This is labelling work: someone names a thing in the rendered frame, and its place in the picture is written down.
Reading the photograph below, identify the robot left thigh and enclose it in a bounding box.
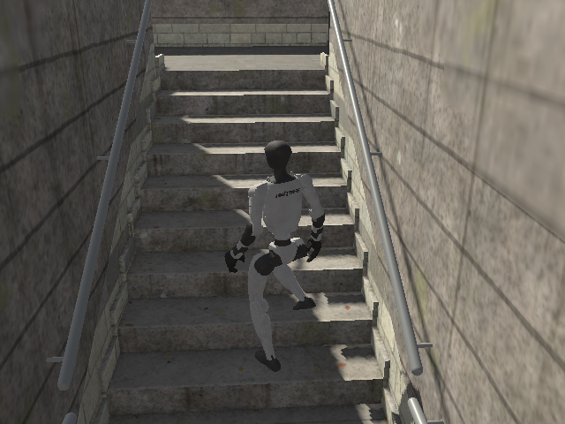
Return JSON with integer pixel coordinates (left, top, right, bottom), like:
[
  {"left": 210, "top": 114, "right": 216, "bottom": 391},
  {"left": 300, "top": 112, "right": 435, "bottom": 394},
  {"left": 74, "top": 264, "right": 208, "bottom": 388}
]
[{"left": 248, "top": 252, "right": 276, "bottom": 315}]

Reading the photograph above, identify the robot head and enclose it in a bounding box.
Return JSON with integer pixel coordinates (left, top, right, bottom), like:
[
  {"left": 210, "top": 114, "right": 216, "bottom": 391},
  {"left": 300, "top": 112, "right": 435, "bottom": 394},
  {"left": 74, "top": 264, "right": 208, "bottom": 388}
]
[{"left": 264, "top": 140, "right": 296, "bottom": 184}]

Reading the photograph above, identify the robot left hand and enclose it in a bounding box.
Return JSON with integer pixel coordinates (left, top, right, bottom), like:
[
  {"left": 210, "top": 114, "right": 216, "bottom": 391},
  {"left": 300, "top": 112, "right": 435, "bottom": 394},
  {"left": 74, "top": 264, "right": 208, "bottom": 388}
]
[{"left": 224, "top": 251, "right": 245, "bottom": 273}]

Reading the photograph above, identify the robot right hand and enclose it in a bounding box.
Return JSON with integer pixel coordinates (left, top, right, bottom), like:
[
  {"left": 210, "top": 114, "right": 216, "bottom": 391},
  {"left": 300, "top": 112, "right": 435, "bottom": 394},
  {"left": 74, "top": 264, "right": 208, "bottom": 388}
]
[{"left": 305, "top": 238, "right": 321, "bottom": 262}]

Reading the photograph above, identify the robot right upper arm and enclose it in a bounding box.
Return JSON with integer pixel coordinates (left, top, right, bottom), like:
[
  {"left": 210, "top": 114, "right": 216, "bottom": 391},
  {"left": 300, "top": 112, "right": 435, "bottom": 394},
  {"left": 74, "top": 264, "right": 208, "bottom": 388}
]
[{"left": 295, "top": 174, "right": 324, "bottom": 219}]

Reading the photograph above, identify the robot left upper arm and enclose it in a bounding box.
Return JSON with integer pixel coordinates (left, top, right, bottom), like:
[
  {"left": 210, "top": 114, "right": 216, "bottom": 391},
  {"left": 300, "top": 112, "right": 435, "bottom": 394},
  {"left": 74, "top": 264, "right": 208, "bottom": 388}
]
[{"left": 248, "top": 182, "right": 267, "bottom": 236}]

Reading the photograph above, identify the robot left forearm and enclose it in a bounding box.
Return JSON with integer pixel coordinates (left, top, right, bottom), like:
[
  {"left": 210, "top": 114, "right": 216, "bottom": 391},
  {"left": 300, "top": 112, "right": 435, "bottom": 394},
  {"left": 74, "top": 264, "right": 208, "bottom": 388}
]
[{"left": 230, "top": 223, "right": 256, "bottom": 259}]

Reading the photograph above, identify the robot right forearm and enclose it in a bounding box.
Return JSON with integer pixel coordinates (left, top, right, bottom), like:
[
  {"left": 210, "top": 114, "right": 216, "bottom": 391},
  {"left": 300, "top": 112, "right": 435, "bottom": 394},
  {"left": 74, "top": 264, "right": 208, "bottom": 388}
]
[{"left": 311, "top": 213, "right": 325, "bottom": 241}]

